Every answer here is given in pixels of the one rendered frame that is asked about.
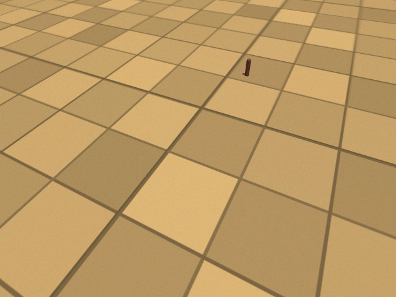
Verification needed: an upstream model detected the can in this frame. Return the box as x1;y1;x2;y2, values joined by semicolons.
245;59;251;76

